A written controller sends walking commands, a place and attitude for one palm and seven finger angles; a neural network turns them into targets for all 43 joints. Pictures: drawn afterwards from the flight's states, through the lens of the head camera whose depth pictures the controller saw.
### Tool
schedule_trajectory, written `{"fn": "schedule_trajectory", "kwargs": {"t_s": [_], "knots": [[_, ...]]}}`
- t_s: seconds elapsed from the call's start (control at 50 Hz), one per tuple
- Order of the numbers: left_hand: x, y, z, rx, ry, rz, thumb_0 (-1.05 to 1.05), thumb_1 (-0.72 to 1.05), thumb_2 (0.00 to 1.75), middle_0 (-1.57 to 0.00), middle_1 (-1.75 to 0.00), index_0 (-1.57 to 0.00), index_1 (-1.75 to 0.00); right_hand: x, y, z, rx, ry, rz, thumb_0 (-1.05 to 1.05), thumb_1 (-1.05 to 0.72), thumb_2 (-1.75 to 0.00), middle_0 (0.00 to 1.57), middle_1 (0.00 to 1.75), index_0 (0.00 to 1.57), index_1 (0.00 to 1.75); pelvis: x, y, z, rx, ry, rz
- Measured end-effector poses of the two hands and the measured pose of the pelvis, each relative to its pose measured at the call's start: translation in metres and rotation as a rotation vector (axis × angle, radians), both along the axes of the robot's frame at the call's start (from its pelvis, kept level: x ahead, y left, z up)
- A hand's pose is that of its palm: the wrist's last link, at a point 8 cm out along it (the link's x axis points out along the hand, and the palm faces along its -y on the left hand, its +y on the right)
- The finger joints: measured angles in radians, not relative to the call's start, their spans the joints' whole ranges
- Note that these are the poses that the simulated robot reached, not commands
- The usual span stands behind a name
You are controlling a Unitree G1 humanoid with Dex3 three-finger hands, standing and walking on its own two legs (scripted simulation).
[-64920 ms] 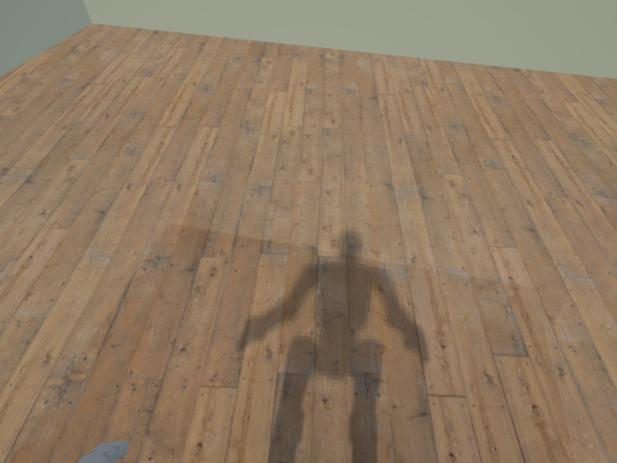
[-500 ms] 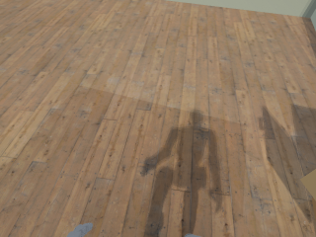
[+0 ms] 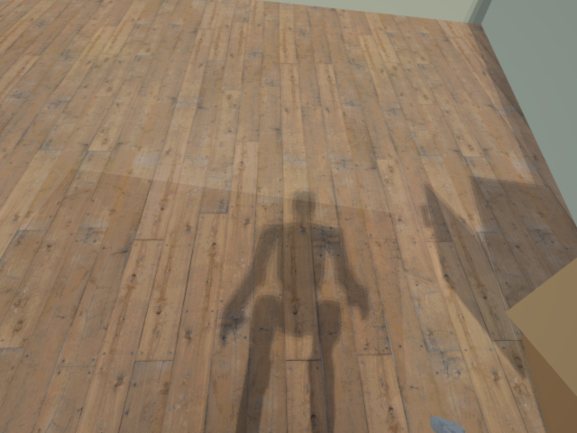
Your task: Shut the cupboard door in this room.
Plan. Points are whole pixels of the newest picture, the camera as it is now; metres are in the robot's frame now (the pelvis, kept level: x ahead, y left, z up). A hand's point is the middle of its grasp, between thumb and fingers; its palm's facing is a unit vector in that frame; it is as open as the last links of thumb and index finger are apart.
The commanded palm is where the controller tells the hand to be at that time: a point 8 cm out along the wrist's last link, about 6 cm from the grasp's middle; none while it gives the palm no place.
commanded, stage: turn to face it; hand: left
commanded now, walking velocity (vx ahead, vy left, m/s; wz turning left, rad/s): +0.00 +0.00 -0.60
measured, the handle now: out of the picture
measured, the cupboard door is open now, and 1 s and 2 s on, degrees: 32 32 32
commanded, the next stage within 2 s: take the last steps up to it in 1.66 s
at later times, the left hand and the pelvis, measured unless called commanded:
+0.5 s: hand (201, 404) +0.18 +0.15 -0.15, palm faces -0.31 -0.91 -0.29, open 7.4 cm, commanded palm none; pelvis +0.01 -0.01 +0.00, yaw -19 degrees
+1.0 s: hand (215, 356) +0.25 +0.15 -0.16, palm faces -0.56 -0.81 -0.20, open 7.4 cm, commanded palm none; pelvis +0.06 +0.03 +0.01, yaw -37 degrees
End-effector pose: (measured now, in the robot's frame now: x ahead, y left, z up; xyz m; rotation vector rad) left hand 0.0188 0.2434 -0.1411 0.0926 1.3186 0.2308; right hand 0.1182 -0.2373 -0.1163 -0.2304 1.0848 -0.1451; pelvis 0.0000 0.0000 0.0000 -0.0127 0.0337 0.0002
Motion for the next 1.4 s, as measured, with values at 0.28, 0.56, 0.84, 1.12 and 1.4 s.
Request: {"fn": "schedule_trajectory", "kwargs": {"t_s": [0.28, 0.56, 0.84, 1.12, 1.4], "knots": [[0.103, 0.024, 0.019, 0.036, -0.064, -0.262, 0.01, 0.91, 0.9, -0.19, -0.3, -0.2, -0.3, -0.078, -0.006, 0.007, -0.017, 0.099, -0.199, 0.0, -0.9, -0.9, 0.2, 0.3, 0.2, 0.3, 0.008, 0.01, 0.011, -0.031, -0.017, -0.197], [0.168, -0.052, 0.026, 0.062, -0.129, -0.505, 0.01, 0.9, 0.9, -0.2, -0.3, -0.2, -0.3, -0.152, -0.048, -0.018, 0.018, 0.203, -0.449, 0.01, -0.91, -0.9, 0.2, 0.3, 0.2, 0.3, 0.016, -0.015, 0.002, 0.006, -0.015, -0.373], [0.221, -0.04, -0.007, -0.025, -0.069, -0.628, 0.01, 0.9, 0.9, -0.2, -0.3, -0.2, -0.3, -0.122, -0.001, 0.007, -0.041, 0.07, -0.545, 0.0, -0.91, -0.9, 0.2, 0.3, 0.2, 0.3, 0.051, 0.019, -0.003, -0.022, -0.018, -0.546], [0.273, -0.081, 0.02, -0.002, -0.087, -0.843, 0.01, 0.91, 0.9, -0.19, -0.3, -0.2, -0.3, -0.199, 0.048, 0.002, 0.05, 0.17, -0.785, 0.0, -0.9, -0.9, 0.2, 0.3, 0.2, 0.3, 0.052, 0.021, 0.011, -0.032, -0.008, -0.73], [0.255, -0.158, 0.036, 0.029, -0.151, -1.014, 0.01, 0.9, 0.9, -0.2, -0.3, -0.2, -0.3, -0.264, 0.034, -0.024, 0.126, 0.187, -0.97, 0.01, -0.91, -0.9, 0.2, 0.3, 0.2, 0.3, 0.032, -0.008, 0.006, 0.02, -0.024, -0.874]]}}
